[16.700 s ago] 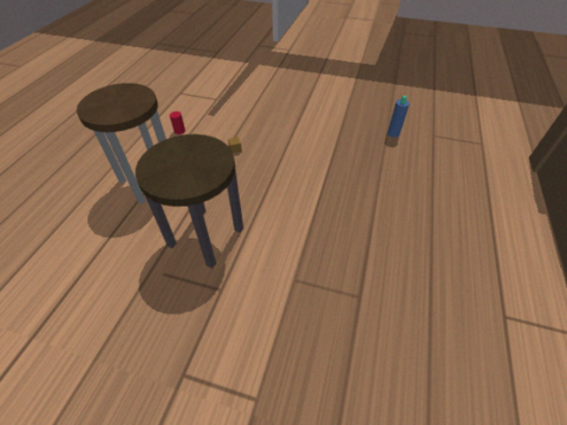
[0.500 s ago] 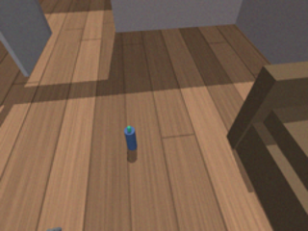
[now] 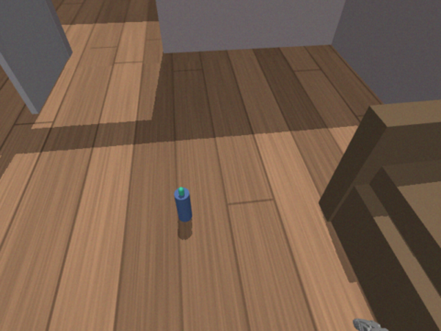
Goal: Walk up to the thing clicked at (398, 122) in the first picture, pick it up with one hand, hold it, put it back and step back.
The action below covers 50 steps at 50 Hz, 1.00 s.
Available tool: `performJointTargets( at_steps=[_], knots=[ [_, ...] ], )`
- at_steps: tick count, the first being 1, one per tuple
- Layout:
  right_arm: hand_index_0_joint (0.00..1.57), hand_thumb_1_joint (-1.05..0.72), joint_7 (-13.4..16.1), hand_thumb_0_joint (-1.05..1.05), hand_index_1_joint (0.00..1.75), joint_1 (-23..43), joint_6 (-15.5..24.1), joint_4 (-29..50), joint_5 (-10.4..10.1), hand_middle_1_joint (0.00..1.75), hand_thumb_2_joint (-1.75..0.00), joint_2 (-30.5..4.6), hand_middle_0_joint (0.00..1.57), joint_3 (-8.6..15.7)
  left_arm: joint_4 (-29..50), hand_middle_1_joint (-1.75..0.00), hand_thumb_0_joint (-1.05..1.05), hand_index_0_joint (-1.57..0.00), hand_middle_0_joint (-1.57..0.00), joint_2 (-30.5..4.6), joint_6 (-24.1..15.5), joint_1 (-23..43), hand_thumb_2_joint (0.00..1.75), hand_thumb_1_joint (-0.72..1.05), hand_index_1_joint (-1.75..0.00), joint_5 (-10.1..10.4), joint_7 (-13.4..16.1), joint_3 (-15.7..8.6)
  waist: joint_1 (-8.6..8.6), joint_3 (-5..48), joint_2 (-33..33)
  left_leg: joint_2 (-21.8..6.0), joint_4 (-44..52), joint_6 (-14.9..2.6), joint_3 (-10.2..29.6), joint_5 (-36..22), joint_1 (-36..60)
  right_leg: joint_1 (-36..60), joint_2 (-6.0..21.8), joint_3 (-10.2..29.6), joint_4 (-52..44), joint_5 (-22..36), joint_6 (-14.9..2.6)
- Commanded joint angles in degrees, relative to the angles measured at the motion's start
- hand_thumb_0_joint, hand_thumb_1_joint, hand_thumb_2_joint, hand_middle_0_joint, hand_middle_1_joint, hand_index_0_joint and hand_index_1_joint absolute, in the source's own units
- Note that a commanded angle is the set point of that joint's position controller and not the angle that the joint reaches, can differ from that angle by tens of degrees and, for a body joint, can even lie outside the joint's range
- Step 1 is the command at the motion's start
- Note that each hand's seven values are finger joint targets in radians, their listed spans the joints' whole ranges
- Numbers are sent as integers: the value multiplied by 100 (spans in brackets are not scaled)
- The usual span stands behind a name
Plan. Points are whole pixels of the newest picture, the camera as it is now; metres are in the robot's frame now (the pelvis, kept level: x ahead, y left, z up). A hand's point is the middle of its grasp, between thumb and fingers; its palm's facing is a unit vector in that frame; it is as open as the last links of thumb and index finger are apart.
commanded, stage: stand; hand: left
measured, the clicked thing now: (183, 203) +0.79 +0.20 -0.65
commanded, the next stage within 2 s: walk up in 0.90 s
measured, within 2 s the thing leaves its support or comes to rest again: neither
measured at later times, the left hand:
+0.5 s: hand out of the picture +0.06 +0.23 -0.15, palm faces -0.04 -0.94 -0.35, open 7.4 cm
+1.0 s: hand out of the picture +0.09 +0.24 -0.15, palm faces +0.00 -0.94 -0.33, open 7.4 cm
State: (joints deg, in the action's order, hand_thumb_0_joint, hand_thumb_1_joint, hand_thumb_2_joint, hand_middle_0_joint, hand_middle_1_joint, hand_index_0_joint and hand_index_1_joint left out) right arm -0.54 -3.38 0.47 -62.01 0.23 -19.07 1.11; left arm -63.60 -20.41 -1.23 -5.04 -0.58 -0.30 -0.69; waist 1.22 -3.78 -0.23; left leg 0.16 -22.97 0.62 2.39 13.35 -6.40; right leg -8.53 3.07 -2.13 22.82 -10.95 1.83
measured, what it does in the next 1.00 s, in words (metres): stands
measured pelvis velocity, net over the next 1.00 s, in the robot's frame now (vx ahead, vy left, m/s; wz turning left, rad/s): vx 0.01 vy -0.02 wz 0.00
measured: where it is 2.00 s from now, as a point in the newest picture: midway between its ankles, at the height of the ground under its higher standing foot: (210, 301)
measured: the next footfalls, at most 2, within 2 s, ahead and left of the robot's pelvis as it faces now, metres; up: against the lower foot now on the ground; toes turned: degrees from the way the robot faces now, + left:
left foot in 1.20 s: +0.17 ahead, +0.16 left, +0.00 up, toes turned +4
right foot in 1.68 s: +0.37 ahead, -0.09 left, +0.00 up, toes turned -6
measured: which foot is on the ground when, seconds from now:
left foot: down 0.00-0.96, up 0.98-1.00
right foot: down 0.00-1.00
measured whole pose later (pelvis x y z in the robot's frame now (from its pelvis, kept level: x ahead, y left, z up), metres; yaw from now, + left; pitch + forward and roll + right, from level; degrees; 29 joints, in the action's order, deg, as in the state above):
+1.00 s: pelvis +0.01 -0.02 +0.00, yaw +0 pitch -2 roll -1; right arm -2.2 -10.8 0.1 -61.8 1.9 -21.7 2.1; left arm -61.5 -20.2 -2.4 -8.9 -2.0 -2.4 -2.5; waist 0.5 -1.2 1.0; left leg -2.2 -35.5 -1.3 1.5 25.4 -12.2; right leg -8.9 0.7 -2.9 23.0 -15.6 -1.8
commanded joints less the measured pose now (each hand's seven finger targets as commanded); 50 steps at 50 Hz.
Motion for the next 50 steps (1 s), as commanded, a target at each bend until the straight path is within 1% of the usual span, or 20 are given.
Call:
performJointTargets(
  at_steps=[1,5,8,10,11,16,19,24,27,30,32,36,38,44,45,46,47,48,49,50],
  knots=[
    [20,-90,56,0,30,170,125,221,7,30,-90,-1258,20,249,273,-30,0,-20,-20,-1193,-121,269,90,90,-30,21,79,-185,-119,563,99,-698,580,-159,439,-1471,66,373,494,485,-427,1105,-281],
    [20,-90,40,0,30,190,111,196,16,30,-90,-1231,20,228,214,-30,0,-20,-20,-1236,-133,273,90,90,-30,1,71,-179,-129,435,55,-645,762,-123,378,-770,-110,350,481,534,-646,595,-259],
    [20,-90,11,0,30,196,84,150,23,30,-90,-1218,20,211,182,-30,0,-20,-20,-1253,-131,240,90,90,-30,-24,60,-173,-101,206,-35,-578,786,-126,350,-158,-208,31,493,665,-923,-341,-241],
    [20,-90,3,0,30,104,84,136,33,30,-90,-1264,20,224,201,-30,0,-20,-20,-1268,-129,264,90,90,-30,-37,60,-176,-131,242,-3,-573,757,-139,337,-153,-220,-12,495,698,-961,-518,-256],
    [20,-90,-2,0,30,93,92,146,37,30,-90,-1206,20,218,200,-30,0,-20,-20,-1304,-130,244,90,90,-30,-30,58,-175,-121,321,-119,-586,724,-138,329,-232,-142,7,528,718,-951,-515,-290],
    [20,-90,16,0,30,87,137,105,37,30,-90,-1271,20,198,176,-30,0,-20,-20,-1244,-154,169,90,90,-30,4,46,-156,-83,591,151,-679,771,-129,381,-679,-138,377,496,626,-698,485,-301],
    [20,-90,28,0,30,-7,124,60,28,30,-90,-1241,20,172,162,-30,0,-20,-20,-1298,-131,169,90,90,-30,8,41,-159,-98,517,-56,-662,767,-111,349,-565,-99,224,498,667,-748,268,-315],
    [20,-90,49,0,30,-150,118,10,30,30,-90,-1270,20,151,170,-30,0,-20,-20,-1299,-123,149,90,90,-30,21,46,-153,-101,552,-68,-683,756,-92,328,-761,-133,355,490,642,-672,604,-322],
    [20,-90,50,0,30,-173,100,-47,40,30,-90,-1281,20,129,152,-30,0,-20,-20,-1280,-90,152,90,90,-30,19,40,-144,-89,296,1,-651,788,-85,328,-298,-318,150,462,688,-817,-124,-295],
    [20,-90,38,0,30,-255,79,-28,42,30,-90,-1268,20,124,171,-30,0,-20,-20,-1304,-70,183,90,90,-30,18,37,-143,-116,182,-144,-631,771,-102,309,-201,-334,-48,479,765,-931,-553,-313],
    [20,-90,40,0,30,-297,87,-28,48,30,-90,-1269,20,122,196,-30,0,-20,-20,-1302,-75,179,90,90,-30,21,33,-144,-105,219,-101,-639,760,-92,314,-296,-322,-13,468,764,-902,-452,-313],
    [20,-90,58,0,30,-243,121,0,43,30,-90,-1321,20,121,187,-30,0,-20,-20,-1289,-95,149,90,90,-30,34,32,-152,-93,496,49,-710,761,-106,331,-628,-199,287,463,694,-688,406,-323],
    [20,-90,64,0,30,-232,139,18,33,30,-90,-1309,20,112,202,-30,0,-20,-20,-1272,-105,119,90,90,-30,31,35,-142,-84,564,85,-735,744,-73,335,-1038,-98,336,440,617,-583,909,-323],
    [20,-90,73,0,30,-206,115,17,29,30,-90,-1304,20,91,190,-30,0,-20,-20,-1263,-92,188,90,90,-30,22,41,-136,-116,513,31,-735,731,-81,284,-854,-107,299,451,621,-629,747,-306],
    [20,-90,-57,0,30,-541,167,316,119,30,-90,-1689,20,377,426,-30,0,-20,-20,-1620,-142,-312,90,90,-30,-54,-68,-493,-32,1041,63,-415,93,-483,134,1590,-266,776,154,549,-337,-1839,-532],
    [20,-90,-110,0,30,-518,147,364,177,30,-90,-1676,20,399,338,-30,0,-20,-20,-1711,-150,-638,90,90,-30,-111,-97,-564,153,627,-14,-332,-240,-509,117,2543,-1312,944,412,1022,-471,-2983,-712],
    [20,-90,-133,0,30,-292,115,465,206,30,-90,-1563,20,394,299,-30,0,-20,-20,-1839,-156,-860,90,90,-30,-151,-102,-646,312,235,-454,-63,-987,-359,-311,2378,-2221,1147,895,1753,-1042,-3697,-921],
    [20,-90,-153,0,30,-52,89,644,236,30,-90,-1465,20,398,412,-30,0,-20,-20,-2012,-185,-886,90,90,-30,-170,-94,-742,437,-87,-899,-124,-2204,-274,-361,1810,-2795,1013,1708,2574,-1655,-3864,-1290],
    [20,-90,-157,0,30,-20,103,746,258,30,-90,-1484,20,440,564,-30,0,-20,-20,-2090,-236,-821,90,90,-30,-157,-73,-795,417,-414,-706,-423,-2453,-270,66,1439,-3096,799,2011,2759,-1736,-3481,-1541],
    [20,-90,-176,0,30,-139,147,731,227,30,-90,-1491,20,469,641,-30,0,-20,-20,-1991,-264,-750,90,90,-30,-143,-75,-792,350,-508,-575,-582,-2387,-259,179,1236,-3092,850,1955,2633,-1649,-2844,-1636]
  ],
)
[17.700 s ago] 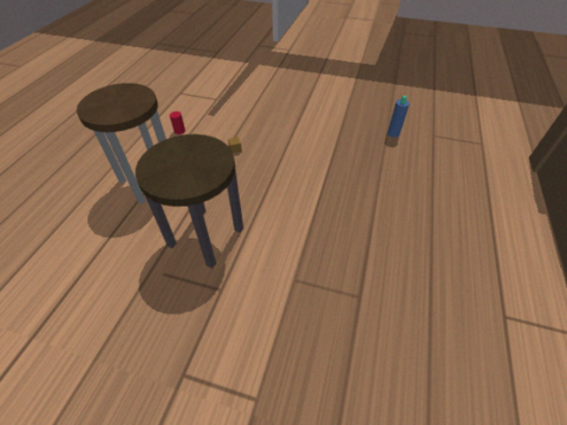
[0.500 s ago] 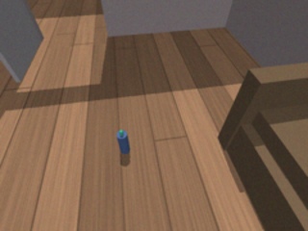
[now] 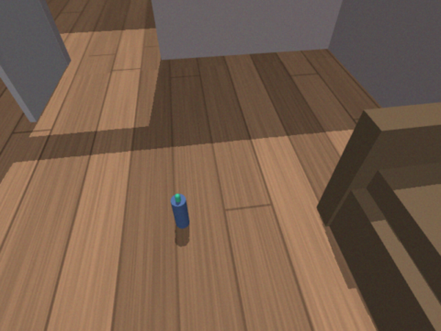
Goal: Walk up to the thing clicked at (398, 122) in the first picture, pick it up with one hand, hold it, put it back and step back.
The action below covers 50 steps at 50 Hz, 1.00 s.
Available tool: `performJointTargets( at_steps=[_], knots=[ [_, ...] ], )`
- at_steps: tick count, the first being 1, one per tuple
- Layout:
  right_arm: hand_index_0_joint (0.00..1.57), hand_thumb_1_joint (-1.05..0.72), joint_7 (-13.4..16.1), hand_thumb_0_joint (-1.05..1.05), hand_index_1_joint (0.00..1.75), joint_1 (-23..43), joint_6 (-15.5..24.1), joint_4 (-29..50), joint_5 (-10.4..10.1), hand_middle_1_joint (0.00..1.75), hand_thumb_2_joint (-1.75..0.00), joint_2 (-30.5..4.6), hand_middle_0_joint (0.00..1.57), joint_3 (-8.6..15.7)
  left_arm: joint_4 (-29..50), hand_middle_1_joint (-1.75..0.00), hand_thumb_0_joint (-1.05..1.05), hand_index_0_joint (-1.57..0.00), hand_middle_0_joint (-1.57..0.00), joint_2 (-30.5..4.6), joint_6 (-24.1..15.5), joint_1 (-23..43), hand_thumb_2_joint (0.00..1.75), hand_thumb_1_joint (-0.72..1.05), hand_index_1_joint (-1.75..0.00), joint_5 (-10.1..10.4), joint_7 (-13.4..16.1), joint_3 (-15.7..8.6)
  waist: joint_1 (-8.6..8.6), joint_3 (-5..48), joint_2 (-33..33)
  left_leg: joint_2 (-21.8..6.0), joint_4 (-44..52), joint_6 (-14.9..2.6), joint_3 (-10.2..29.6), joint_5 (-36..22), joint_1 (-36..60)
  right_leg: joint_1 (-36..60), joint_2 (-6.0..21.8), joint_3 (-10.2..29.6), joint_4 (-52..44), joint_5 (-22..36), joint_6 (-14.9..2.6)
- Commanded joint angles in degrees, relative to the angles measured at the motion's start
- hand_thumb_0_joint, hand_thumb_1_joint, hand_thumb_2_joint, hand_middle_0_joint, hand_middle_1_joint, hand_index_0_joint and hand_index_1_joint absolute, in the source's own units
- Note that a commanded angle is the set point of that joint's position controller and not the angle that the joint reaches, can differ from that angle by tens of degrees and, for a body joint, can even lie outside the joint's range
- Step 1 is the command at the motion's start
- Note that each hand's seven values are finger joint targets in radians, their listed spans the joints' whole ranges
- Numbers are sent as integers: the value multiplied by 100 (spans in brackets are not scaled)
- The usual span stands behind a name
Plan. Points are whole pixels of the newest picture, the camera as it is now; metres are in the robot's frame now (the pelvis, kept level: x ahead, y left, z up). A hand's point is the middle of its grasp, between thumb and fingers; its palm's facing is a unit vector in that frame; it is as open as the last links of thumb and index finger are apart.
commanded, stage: walk up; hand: left
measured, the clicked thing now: (180, 209) +0.77 +0.21 -0.65
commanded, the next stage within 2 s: none
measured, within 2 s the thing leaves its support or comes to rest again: neither
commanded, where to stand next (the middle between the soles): +0.43 +0.02 m, yaw -3 degrees
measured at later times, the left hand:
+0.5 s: hand (56, 317) +0.19 +0.36 -0.16, palm faces -0.09 -0.94 -0.33, open 7.4 cm
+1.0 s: hand (114, 218) +0.41 +0.29 -0.14, palm faces -0.09 -0.93 -0.36, open 7.4 cm
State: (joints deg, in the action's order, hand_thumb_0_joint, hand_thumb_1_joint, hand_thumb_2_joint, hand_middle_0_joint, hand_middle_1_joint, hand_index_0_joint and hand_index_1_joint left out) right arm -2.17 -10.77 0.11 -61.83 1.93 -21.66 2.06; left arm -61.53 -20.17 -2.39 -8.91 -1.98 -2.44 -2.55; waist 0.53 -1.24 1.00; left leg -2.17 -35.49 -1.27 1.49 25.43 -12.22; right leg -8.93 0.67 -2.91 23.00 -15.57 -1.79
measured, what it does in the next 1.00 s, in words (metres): walks ahead: left foot, then right foot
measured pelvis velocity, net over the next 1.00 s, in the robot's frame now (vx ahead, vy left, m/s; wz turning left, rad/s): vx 0.32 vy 0.04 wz -0.07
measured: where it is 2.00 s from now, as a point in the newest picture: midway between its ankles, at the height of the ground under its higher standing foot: (216, 299)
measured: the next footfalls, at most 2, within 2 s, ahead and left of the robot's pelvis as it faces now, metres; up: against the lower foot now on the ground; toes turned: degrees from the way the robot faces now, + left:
left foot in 0.20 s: +0.16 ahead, +0.18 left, +0.00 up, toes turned +4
right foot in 0.68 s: +0.36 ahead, -0.07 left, +0.00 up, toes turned -6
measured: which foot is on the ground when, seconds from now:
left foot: up 0.00-0.18, down 0.20-0.74, up 0.76-1.00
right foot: down 0.00-0.22, up 0.24-0.66, down 0.68-1.00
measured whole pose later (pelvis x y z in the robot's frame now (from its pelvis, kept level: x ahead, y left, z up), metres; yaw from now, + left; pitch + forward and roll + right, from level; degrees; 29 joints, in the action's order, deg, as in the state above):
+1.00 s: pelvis +0.32 +0.04 -0.01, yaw -4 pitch -3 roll +0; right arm -2.0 -17.1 2.8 -46.6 0.3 -24.0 3.5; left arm -46.2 -20.8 -3.1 -16.3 -1.0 -2.5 -2.1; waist 0.6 -5.5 1.9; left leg -4.7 -50.0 0.4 0.6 17.5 -26.8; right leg -10.6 -0.2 -2.4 29.3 -16.0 -2.3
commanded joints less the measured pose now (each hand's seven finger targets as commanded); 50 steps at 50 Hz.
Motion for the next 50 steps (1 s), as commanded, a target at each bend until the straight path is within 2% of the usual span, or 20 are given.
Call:
performJointTargets(
  at_steps=[1,6,9,10,11,12,13,16,18,23,30,33,34,35,36,37,39,42,47,50],
  knots=[
    [20,-90,-42,0,30,602,228,739,53,30,-90,-1248,20,410,461,-30,0,-20,-20,-1881,-169,-446,90,90,-30,11,129,-575,407,-701,-550,-345,-1096,-87,281,-33,-2419,943,1948,2411,-1629,-1916,-1181],
    [20,-90,-188,0,30,-182,273,797,12,30,-90,-1133,20,517,974,-30,0,-20,-20,-1876,-159,272,90,90,-30,-25,30,-537,-166,-340,-1162,-363,-50,4,-140,-473,-527,-432,1336,1129,-1229,-1274,-854],
    [20,-90,-114,0,30,-1209,303,508,56,30,-90,-1240,20,700,1146,-30,0,-20,-20,-1580,-66,363,90,90,-30,26,-18,-437,-691,-104,-414,110,660,143,-684,-1507,1355,-1788,699,307,336,-1725,-524],
    [20,-90,-47,0,30,-1826,317,345,98,30,-90,-1563,20,825,1208,-30,0,-20,-20,-1253,-30,135,90,90,-30,-22,-18,-330,-933,93,633,-120,752,4,-89,-677,2214,-2656,361,206,1801,-2020,-411],
    [20,-90,28,0,30,-2144,355,401,171,30,-90,-1963,20,884,1224,-30,0,-20,-20,-823,-5,-276,90,90,-30,20,0,-193,-974,112,1964,-1177,1801,-298,1826,1483,2029,-3305,-429,218,3650,-2230,-252],
    [20,-90,47,0,30,-1286,409,805,131,30,-90,-2229,20,886,1140,-30,0,-20,-20,-1125,50,-516,90,90,-30,87,47,-268,-597,-136,1407,-2124,2967,-752,3789,3130,826,-3253,-418,923,4320,-1724,-207],
    [20,-90,29,0,30,-668,403,1027,-40,30,-90,-2384,20,885,1065,-30,0,-20,-20,-1611,62,-662,90,90,-30,100,79,-361,-355,-463,1134,-2346,3151,-1071,3861,3388,312,-2930,-46,1238,4381,-1369,-243],
    [20,-90,74,0,30,-233,494,1299,-59,30,-90,-1691,20,633,751,-30,0,-20,-20,-1779,15,-1006,90,90,-30,167,55,-388,-10,-695,535,-1504,2665,-712,1875,1268,88,-2544,249,1224,4019,-404,-80],
    [20,-90,78,0,30,-423,556,1274,-95,30,-90,-1583,20,602,688,-30,0,-20,-20,-1674,42,-1213,90,90,-30,163,-6,-386,-33,-685,664,-1266,2643,-625,1204,433,37,-2291,212,1020,3718,-23,51],
    [20,-90,92,0,30,-764,599,1417,-106,30,-90,-1602,20,613,1118,-30,0,-20,-20,-1489,38,-685,90,90,-30,101,-92,-344,-170,-685,590,-1375,2582,-1013,641,-705,617,-2519,322,808,2723,229,241],
    [20,-90,83,0,30,-1132,503,1599,-108,30,-90,-1567,20,595,1536,-30,0,-20,-20,-1179,-62,64,90,90,-30,97,-170,-286,-400,-438,508,-1082,1652,-852,-179,-3164,956,-1675,197,1,1088,688,14],
    [20,-90,116,0,30,-1159,421,1747,-112,30,-90,-1515,20,565,1474,-30,0,-20,-20,-1202,-114,-323,90,90,-30,104,-116,-354,-172,-99,280,-1050,771,-766,-177,-3609,794,-636,-59,-168,679,524,-122],
    [20,-90,114,0,30,-1152,415,1820,-145,30,-90,-1409,20,512,1353,-30,0,-20,-20,-1316,-152,-847,90,90,-30,106,-69,-427,118,261,-69,-847,-132,-648,-355,-3805,600,185,-102,-130,444,664,-232],
    [20,-90,122,0,30,-1252,431,1900,-178,30,-90,-1173,20,417,1256,-30,0,-20,-20,-1595,-200,-1372,90,90,-30,77,-12,-539,361,635,-608,-562,-1219,-457,-525,-3210,-124,1193,184,312,423,733,-432],
    [20,-90,114,0,30,-1558,445,2018,-214,30,-90,-838,20,280,1300,-30,0,-20,-20,-2054,-226,-1831,90,90,-30,90,52,-702,473,1174,-1794,24,-2649,-193,-667,-1020,-1185,2150,1604,2477,168,619,-879],
    [20,-90,166,0,30,-1311,391,1965,-226,30,-90,-1278,20,388,1312,-30,0,-20,-20,-2261,-200,-1824,90,90,-30,185,56,-719,590,841,-1693,426,-3268,-157,-393,653,-2176,2178,2303,3990,-385,728,-1599],
    [20,-90,217,0,30,-1077,400,1782,-179,30,-90,-1456,20,438,1510,-30,0,-20,-20,-1953,-167,-1424,90,90,-30,304,114,-625,447,240,-787,39,-3668,-91,228,531,-2094,1182,2215,3262,-346,1599,-1689],
    [20,-90,122,0,30,-1366,327,1675,-238,30,-90,-1125,20,373,1696,-30,0,-20,-20,-1606,-199,-833,90,90,-30,272,158,-487,-32,-197,-815,-87,-3029,-33,180,-238,-1435,-105,1309,1454,-359,2144,-1127],
    [20,-90,21,0,30,-1161,332,1716,-150,30,-90,-1077,20,429,1995,-30,0,-20,-20,-1569,-214,-673,90,90,-30,131,112,-472,-32,-420,-1028,-201,-1479,219,-256,-813,-1365,-608,1024,725,-566,1311,-1206],
    [20,-90,108,0,30,-852,400,1708,-117,30,-90,-934,20,390,2042,-30,0,-20,-20,-1515,-141,-679,90,90,-30,95,135,-392,91,-321,-1064,-215,-512,275,-369,-1308,-707,-941,1179,710,-24,2165,-1178]
  ],
)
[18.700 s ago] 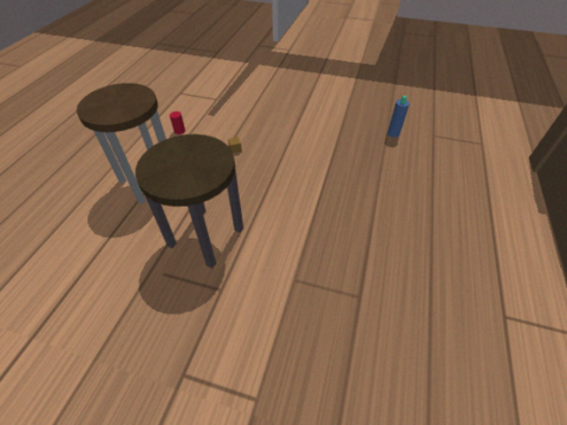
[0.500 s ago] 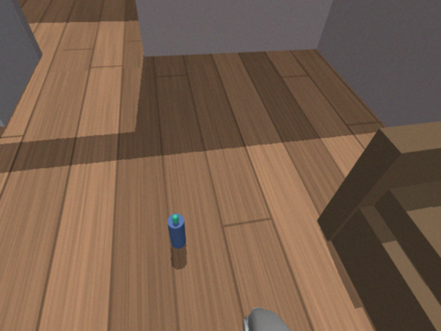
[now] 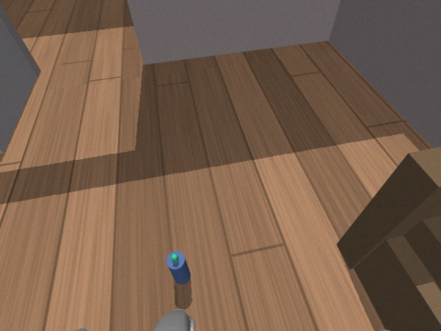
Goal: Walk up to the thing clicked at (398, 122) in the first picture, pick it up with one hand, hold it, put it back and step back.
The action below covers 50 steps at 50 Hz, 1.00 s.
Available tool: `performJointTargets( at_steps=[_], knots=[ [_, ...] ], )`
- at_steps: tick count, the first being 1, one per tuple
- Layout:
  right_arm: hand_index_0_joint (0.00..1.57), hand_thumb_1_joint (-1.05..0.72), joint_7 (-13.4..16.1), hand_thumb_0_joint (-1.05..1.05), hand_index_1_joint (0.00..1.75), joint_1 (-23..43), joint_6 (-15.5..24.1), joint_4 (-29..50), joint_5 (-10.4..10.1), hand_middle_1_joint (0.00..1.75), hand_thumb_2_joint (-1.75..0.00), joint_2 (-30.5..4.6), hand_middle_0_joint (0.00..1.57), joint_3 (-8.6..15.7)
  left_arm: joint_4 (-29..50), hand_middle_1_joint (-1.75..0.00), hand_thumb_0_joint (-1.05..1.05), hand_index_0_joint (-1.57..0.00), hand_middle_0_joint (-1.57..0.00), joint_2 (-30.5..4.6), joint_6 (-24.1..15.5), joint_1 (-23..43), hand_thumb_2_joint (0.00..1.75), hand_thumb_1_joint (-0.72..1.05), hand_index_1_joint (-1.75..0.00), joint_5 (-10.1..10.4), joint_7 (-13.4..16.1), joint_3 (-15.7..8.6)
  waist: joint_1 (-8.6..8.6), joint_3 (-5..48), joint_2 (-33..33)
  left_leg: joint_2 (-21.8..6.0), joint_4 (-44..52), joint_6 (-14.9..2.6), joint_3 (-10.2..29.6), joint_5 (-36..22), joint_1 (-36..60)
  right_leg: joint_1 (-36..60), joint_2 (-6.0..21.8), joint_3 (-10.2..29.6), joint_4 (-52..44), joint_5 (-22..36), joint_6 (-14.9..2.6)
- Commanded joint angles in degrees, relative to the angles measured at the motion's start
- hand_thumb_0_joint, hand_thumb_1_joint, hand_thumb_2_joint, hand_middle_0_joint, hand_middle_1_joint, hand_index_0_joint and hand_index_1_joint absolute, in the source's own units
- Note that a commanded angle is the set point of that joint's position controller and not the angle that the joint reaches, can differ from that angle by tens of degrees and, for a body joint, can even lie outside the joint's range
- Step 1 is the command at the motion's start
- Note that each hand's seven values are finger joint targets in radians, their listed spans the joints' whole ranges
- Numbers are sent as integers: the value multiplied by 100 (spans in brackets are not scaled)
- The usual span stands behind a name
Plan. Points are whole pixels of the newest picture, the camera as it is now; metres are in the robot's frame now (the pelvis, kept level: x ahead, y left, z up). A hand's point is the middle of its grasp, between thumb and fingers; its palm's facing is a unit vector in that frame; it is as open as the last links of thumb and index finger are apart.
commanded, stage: walk up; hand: left
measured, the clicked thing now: (178, 266) +0.44 +0.20 -0.65
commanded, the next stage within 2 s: none
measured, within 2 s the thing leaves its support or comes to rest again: neither
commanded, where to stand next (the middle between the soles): +0.11 -0.01 m, yaw +1 degrees
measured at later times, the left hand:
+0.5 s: hand out of the picture +0.10 +0.27 -0.16, palm faces -0.01 -0.92 -0.38, open 7.4 cm
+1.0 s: hand out of the picture +0.15 +0.25 -0.15, palm faces -0.01 -0.94 -0.33, open 7.4 cm
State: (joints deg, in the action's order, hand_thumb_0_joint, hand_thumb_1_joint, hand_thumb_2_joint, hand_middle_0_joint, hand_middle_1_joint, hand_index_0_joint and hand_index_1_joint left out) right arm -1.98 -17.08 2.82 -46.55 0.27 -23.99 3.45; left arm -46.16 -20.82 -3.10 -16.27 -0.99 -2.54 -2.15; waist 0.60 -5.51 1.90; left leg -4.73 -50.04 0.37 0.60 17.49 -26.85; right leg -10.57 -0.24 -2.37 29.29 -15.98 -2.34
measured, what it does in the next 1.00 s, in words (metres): steps on the spot: left foot, then right foot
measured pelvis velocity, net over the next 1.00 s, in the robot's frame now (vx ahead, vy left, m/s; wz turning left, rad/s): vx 0.05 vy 0.00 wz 0.02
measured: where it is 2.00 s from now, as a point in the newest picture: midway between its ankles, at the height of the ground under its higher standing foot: outside the picture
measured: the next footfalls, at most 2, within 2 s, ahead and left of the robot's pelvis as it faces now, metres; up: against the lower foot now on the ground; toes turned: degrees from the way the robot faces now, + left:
left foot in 0.10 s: +0.16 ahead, +0.14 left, +0.00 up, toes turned +3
right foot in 0.38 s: +0.07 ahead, -0.14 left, +0.00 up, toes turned -1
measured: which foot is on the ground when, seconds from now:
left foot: up 0.00-0.08, down 0.10-1.00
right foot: down 0.00-0.12, up 0.14-0.36, down 0.38-1.00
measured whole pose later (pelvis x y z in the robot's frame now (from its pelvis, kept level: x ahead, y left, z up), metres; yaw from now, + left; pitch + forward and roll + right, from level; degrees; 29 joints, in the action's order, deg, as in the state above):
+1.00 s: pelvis +0.05 +0.00 +0.00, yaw +1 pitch -3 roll -1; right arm -1.3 -6.3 -0.3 -64.9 0.1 -20.9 0.1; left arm -62.5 -20.8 -0.4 -3.7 -0.2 -0.8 -0.4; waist -0.9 -4.4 -0.1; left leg -3.0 -23.2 1.5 -0.5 5.9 -14.4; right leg -6.1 1.9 -1.0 23.6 -14.7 1.9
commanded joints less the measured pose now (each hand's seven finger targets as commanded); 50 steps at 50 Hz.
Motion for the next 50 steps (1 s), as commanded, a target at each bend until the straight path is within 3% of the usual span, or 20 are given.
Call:
performJointTargets(
  at_steps=[1,3,4,5,6,7,8,11,16,18,20,21,22,23,25,27,29,37,44,50],
  knots=[
    [20,-90,132,0,30,-84,148,161,52,30,-90,-684,20,248,441,-30,0,-20,-20,-1406,-25,-54,90,90,-30,26,165,-397,132,199,-1016,155,1131,73,-326,-708,1034,-824,1229,629,-378,2652,-1041],
    [20,-90,210,0,30,-321,188,-20,70,30,-90,-631,20,231,411,-30,0,-20,-20,-1445,61,166,90,90,-30,98,199,-366,-78,502,-777,426,1794,-65,-510,-1530,1739,-881,1068,437,380,2699,-789],
    [20,-90,249,0,30,-513,204,-107,94,30,-90,-744,20,260,456,-30,0,-20,-20,-1313,107,316,90,90,-30,126,217,-296,-232,584,-451,423,2031,-171,-404,-1840,2044,-1060,903,417,816,2152,-613],
    [20,-90,290,0,30,-651,236,-120,135,30,-90,-1148,20,336,501,-30,0,-20,-20,-1035,128,175,90,90,-30,167,228,-206,-276,824,490,-291,2417,-365,368,-2594,2363,-1269,557,269,1431,1209,-321],
    [20,-90,313,0,30,-379,268,64,171,30,-90,-1445,20,347,417,-30,0,-20,-20,-804,189,-122,90,90,-30,280,243,-148,-107,1062,1121,-1525,2786,-902,2143,-2997,2302,-1416,-77,191,2086,-641,36],
    [20,-90,314,0,30,-26,245,140,43,30,-90,-1492,20,322,164,-30,0,-20,-20,-1157,310,-356,90,90,-30,263,305,-222,4,1160,739,-1735,2746,-1464,2368,-2723,2075,-1092,-41,599,2600,-1854,19],
    [20,-90,335,0,30,227,212,130,58,30,-90,-1470,20,314,40,-30,0,-20,-20,-1214,352,-314,90,90,-30,218,350,-222,28,1064,910,-1861,2760,-1661,2635,-2444,1994,-1168,172,681,2702,-2008,24],
    [20,-90,381,0,30,575,143,123,82,30,-90,-1206,20,182,-175,-30,0,-20,-20,-1305,363,-82,90,90,-30,190,293,-265,57,1004,888,-1113,2587,-1177,1269,-2295,1631,-1026,265,698,2365,-1752,17],
    [20,-90,329,0,30,881,-15,40,33,30,-90,-1218,20,126,-582,-30,0,-20,-20,-1165,279,-142,90,90,-30,153,306,-219,62,1122,957,-810,2090,-973,748,-2420,1462,-310,123,106,785,-725,189],
    [20,-90,284,0,30,1025,-108,-24,-43,30,-90,-1141,20,91,-782,-30,0,-20,-20,-1185,193,-240,90,90,-30,95,348,-228,167,1201,685,-682,1703,-749,603,-2208,1211,256,151,164,-200,386,172],
    [20,-90,235,0,30,1128,-167,-24,-156,30,-90,-711,20,-35,-687,-30,0,-20,-20,-1579,65,172,90,90,-30,8,398,-269,-6,823,-317,-125,1280,-239,234,-1308,756,-91,1146,1594,-631,963,-206],
    [20,-90,247,0,30,1106,-213,-145,-131,30,-90,-769,20,7,-630,-30,0,-20,-20,-1914,86,668,90,90,-30,41,368,-286,-164,581,-765,224,1340,-155,21,9,1181,-934,1534,1845,-657,782,-582],
    [20,-90,239,0,30,967,-228,-356,-79,30,-90,-815,20,56,-556,-30,0,-20,-20,-1827,91,1071,90,90,-30,30,343,-240,-325,413,-822,146,1361,-154,126,231,1675,-1392,1498,1743,-483,629,-593],
    [20,-90,221,0,30,949,-195,-459,-61,30,-90,-914,20,73,-550,-30,0,-20,-20,-1586,94,1093,90,90,-30,48,332,-183,-347,428,-594,-1,1767,-194,222,-264,1889,-1423,1263,1337,-380,555,-343],
    [20,-90,156,0,30,1333,-141,-540,-84,30,-90,-1009,20,57,-735,-30,0,-20,-20,-1382,88,923,90,90,-30,98,319,-123,-158,515,-382,-285,2051,-364,507,-1157,1797,-1050,726,726,-350,275,24],
    [20,-90,116,0,30,1458,-147,-591,-81,30,-90,-924,20,-14,-871,-30,0,-20,-20,-1362,71,795,90,90,-30,82,315,-126,-30,521,-583,-329,2187,-387,506,-1109,1624,-755,712,787,-544,95,30],
    [20,-90,103,0,30,1437,-168,-717,-79,30,-90,-833,20,-59,-931,-30,0,-20,-20,-1443,40,1002,90,90,-30,69,313,-126,-107,432,-773,-123,2166,-241,295,-1268,1713,-767,863,968,-730,310,15],
    [20,-90,93,0,30,1494,-170,-1174,-30,30,-90,-882,20,-93,-1139,-30,0,-20,-20,-1345,109,1276,90,90,-30,107,290,-93,-58,570,-360,-173,2799,-126,409,-1044,1737,-224,777,769,-1047,149,53],
    [20,-90,121,0,30,1502,-143,-1395,-22,30,-90,-883,20,-108,-1301,-30,0,-20,-20,-1322,155,1353,90,90,-30,122,285,-107,-24,789,-120,-266,3007,-115,453,-1459,1755,263,751,600,-1042,613,61],
    [20,-90,132,0,30,1523,-144,-1449,-8,30,-90,-915,20,-96,-1373,-30,0,-20,-20,-1276,182,1391,90,90,-30,104,268,-109,-35,761,40,-314,3165,-153,533,-1119,1611,367,708,529,-1118,503,52]
  ],
)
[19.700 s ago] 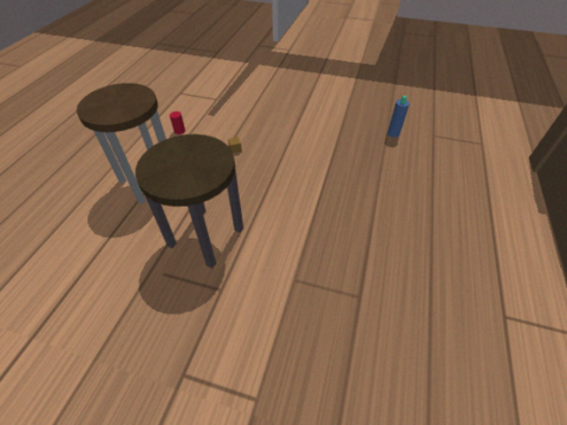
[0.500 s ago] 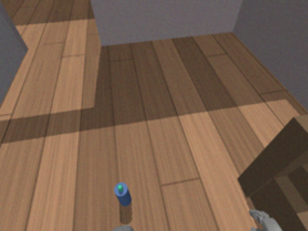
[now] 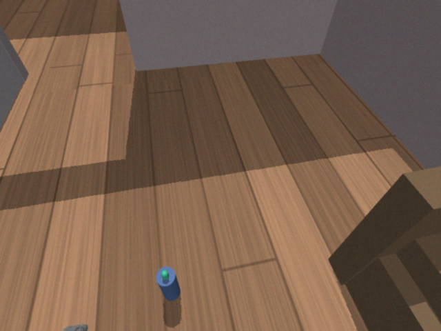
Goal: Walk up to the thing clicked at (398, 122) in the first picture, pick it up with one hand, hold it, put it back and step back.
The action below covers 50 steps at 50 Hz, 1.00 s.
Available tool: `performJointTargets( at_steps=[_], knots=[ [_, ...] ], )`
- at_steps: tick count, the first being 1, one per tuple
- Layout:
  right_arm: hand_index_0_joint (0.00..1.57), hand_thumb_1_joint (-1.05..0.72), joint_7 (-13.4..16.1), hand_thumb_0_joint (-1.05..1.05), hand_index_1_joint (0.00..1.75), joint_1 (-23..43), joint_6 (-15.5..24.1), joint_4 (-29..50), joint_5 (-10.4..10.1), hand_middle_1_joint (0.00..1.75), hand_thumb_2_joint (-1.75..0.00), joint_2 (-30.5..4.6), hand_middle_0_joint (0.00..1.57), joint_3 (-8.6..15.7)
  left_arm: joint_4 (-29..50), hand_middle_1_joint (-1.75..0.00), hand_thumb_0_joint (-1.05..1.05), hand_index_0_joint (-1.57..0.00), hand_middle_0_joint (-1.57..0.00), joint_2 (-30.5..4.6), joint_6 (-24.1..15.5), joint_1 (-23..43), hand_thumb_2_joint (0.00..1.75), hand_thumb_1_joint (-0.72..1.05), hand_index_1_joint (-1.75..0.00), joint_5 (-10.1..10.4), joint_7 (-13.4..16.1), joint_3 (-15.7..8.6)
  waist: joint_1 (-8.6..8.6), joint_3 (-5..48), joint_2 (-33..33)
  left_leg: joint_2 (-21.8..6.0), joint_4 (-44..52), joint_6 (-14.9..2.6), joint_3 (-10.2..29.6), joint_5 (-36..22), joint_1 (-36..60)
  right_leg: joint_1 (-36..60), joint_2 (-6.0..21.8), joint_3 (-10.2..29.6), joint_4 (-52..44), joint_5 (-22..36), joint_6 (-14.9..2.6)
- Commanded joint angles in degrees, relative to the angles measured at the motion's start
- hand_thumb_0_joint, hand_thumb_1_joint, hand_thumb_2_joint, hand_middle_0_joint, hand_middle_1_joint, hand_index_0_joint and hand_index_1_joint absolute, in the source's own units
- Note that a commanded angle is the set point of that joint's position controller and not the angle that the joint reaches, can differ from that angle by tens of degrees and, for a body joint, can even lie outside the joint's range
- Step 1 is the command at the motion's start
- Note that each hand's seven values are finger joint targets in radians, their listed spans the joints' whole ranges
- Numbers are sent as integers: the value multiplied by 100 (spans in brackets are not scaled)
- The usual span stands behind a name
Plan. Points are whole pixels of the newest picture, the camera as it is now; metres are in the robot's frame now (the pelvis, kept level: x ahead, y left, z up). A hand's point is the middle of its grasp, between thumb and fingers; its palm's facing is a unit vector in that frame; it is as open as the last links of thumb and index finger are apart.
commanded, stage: walk up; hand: left
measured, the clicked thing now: (168, 283) +0.40 +0.20 -0.65
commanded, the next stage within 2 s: none
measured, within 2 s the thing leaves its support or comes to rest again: neither
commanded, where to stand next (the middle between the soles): +0.06 -0.02 m, yaw +0 degrees
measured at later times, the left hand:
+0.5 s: hand out of the picture +0.06 +0.26 -0.16, palm faces +0.02 -0.94 -0.35, open 7.4 cm
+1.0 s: hand out of the picture +0.05 +0.31 -0.18, palm faces +0.00 -0.91 -0.40, open 7.4 cm
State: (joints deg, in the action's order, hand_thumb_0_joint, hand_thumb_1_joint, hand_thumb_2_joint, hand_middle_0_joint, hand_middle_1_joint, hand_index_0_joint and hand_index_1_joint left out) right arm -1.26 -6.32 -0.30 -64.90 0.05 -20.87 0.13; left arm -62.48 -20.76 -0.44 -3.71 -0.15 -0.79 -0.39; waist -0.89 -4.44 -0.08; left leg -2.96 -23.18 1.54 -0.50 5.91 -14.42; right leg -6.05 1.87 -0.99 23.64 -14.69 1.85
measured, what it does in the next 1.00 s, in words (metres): steps on the spot: left foot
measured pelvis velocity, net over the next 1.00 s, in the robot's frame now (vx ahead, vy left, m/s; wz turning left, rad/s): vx -0.05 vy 0.03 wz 0.07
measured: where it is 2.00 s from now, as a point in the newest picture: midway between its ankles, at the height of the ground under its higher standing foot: outside the picture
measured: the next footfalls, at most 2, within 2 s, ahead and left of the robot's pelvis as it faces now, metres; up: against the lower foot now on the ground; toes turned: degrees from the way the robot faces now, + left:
left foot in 0.98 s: -0.03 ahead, +0.15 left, +0.00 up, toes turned +2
right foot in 1.36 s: +0.03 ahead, -0.12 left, +0.00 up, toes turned +3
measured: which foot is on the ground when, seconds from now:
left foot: down 0.00-0.76, up 0.78-0.96, down 0.98-1.00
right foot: down 0.00-0.98, up 1.00-1.00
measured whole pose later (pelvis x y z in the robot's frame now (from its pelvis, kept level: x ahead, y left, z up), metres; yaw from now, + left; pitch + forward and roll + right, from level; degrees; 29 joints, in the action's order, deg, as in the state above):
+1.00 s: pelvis -0.05 +0.03 -0.03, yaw +4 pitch -1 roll +1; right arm -1.6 -10.3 -2.1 -54.9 1.5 -22.5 4.9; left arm -52.9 -23.4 1.5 -6.1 -3.4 0.4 -3.4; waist -0.8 -7.0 -3.1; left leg 2.2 -39.7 -0.6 0.5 23.5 -15.7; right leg -21.9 8.4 -0.2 45.4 -23.0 0.8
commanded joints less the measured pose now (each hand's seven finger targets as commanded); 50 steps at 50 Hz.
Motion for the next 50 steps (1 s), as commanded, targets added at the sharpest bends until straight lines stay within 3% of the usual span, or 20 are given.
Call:
performJointTargets(
  at_steps=[1,7,18,25,26,27,30,35,36,37,38,39,40,42,43,45,46,48,49,50],
  knots=[
    [20,-90,63,0,30,454,165,381,20,30,-90,-1237,20,242,254,-30,0,-20,-20,-1290,-82,152,90,90,-30,16,92,-282,99,655,264,-472,493,-267,642,144,347,-98,499,391,-545,385,-368],
    [20,-90,51,0,30,493,130,380,43,30,-90,-1247,20,270,172,-30,0,-20,-20,-1210,-77,65,90,90,-30,-8,70,-262,77,422,363,-499,785,-259,839,1180,160,-305,448,381,-687,-211,-363],
    [20,-90,51,0,30,464,125,395,1,30,-90,-1131,20,263,134,-30,0,-20,-20,-1230,-141,41,90,90,-30,-17,96,-283,38,667,50,-422,373,-233,645,-247,621,-287,572,359,-779,433,-304],
    [20,-90,52,0,30,544,104,399,2,30,-90,-1099,20,265,97,-30,0,-20,-20,-1196,-128,-74,90,90,-30,-14,104,-283,67,566,101,-443,473,-233,745,-143,538,-267,537,275,-803,332,-276],
    [20,-90,51,0,30,550,-5,472,14,30,-90,-1517,20,428,228,-30,0,-20,-20,-1564,-50,-33,90,90,-30,32,158,-427,50,72,193,-382,-69,-257,641,-1632,251,-582,612,288,-226,1585,-310],
    [20,-90,69,0,30,498,-49,526,-25,30,-90,-1424,20,436,293,-30,0,-20,-20,-1513,-15,-190,90,90,-30,67,193,-433,75,360,154,-404,-276,-299,554,-2214,417,-490,604,178,-21,2034,-333],
    [20,-90,79,0,30,403,-118,723,-39,30,-90,-1438,20,531,484,-30,0,-20,-20,-1423,50,-237,90,90,-30,75,227,-473,35,998,158,-463,-440,-550,533,-2742,584,-248,432,12,564,2136,-357],
    [20,-90,46,0,30,673,-322,1213,33,30,-90,-1506,20,668,757,-30,0,-20,-20,-1384,206,-519,90,90,-30,-11,218,-506,102,1099,328,-511,-607,-840,869,-589,-100,-679,432,276,1065,244,-626],
    [20,-90,28,0,30,725,-359,1266,51,30,-90,-1469,20,680,779,-30,0,-20,-20,-1455,214,-513,90,90,-30,-34,220,-549,145,963,187,-330,-907,-746,783,-71,-380,-784,662,513,826,94,-769],
    [20,-90,2,0,30,718,-387,1363,71,30,-90,-1341,20,654,879,-30,0,-20,-20,-1667,196,-487,90,90,-30,-69,220,-616,238,879,-451,131,-1731,-549,384,693,-450,-1043,1253,1073,204,249,-1040],
    [20,-90,-10,0,30,774,-437,1474,89,30,-90,-1171,20,639,1023,-30,0,-20,-20,-2017,155,-272,90,90,-30,-155,238,-699,353,546,-1193,716,-3018,-245,123,2084,-726,-1481,2122,1873,-532,677,-1570],
    [20,-90,-2,0,30,573,-490,1587,183,30,-90,-1131,20,651,1222,-30,0,-20,-20,-2192,91,-115,90,90,-30,-256,277,-757,315,358,-1231,583,-3875,-172,612,2496,-977,-1722,2537,2264,-586,1100,-1929],
    [20,-90,-18,0,30,342,-507,1591,154,30,-90,-1250,20,696,1343,-30,0,-20,-20,-2146,68,82,90,90,-30,-276,314,-776,145,304,-1080,428,-4317,-211,825,2493,-853,-2002,2580,2106,-435,1424,-1973],
    [20,-90,-72,0,30,-158,-462,1469,46,30,-90,-1278,20,781,1457,-30,0,-20,-20,-1874,55,500,90,90,-30,-281,329,-762,-196,385,-728,484,-4480,-208,771,2259,-698,-1919,1879,1080,25,1582,-1665],
    [20,-90,-87,0,30,-316,-403,1477,23,30,-90,-1243,20,775,1464,-30,0,-20,-20,-1827,39,508,90,90,-30,-315,333,-754,-207,612,-858,392,-4082,-196,645,2209,-720,-1515,1618,842,217,1312,-1459],
    [20,-90,-110,0,30,-275,-251,1471,47,30,-90,-1180,20,705,1458,-30,0,-20,-20,-1636,-9,170,90,90,-30,-367,302,-682,48,861,-933,219,-2476,-167,237,2269,-633,-817,1303,731,451,162,-1144],
    [20,-90,-85,0,30,-400,-168,1431,93,30,-90,-1076,20,673,1476,-30,0,-20,-20,-1581,-20,101,90,90,-30,-392,260,-666,41,972,-1114,233,-1620,-173,147,2394,-425,-595,1270,801,602,-205,-1065],
    [20,-90,27,0,30,-1020,35,1129,195,30,-90,-1002,20,676,1423,-30,0,-20,-20,-1287,95,-44,90,90,-30,-299,160,-533,-313,1130,-205,293,681,-175,225,1612,810,-882,828,330,2188,-480,-773],
    [20,-90,98,0,30,-1007,171,1237,327,30,-90,-1451,20,745,1462,-30,0,-20,-20,-781,145,-496,90,90,-30,-233,126,-402,-114,853,962,-579,885,-358,1964,1750,1158,-1920,345,219,3260,-1520,-436],
    [20,-90,144,0,30,-779,256,1381,377,30,-90,-2095,20,825,1500,-30,0,-20,-20,-752,145,-673,90,90,-30,-188,128,-386,100,415,1402,-1501,799,-738,3586,864,1289,-3331,-366,424,3764,-2070,-275]
  ],
)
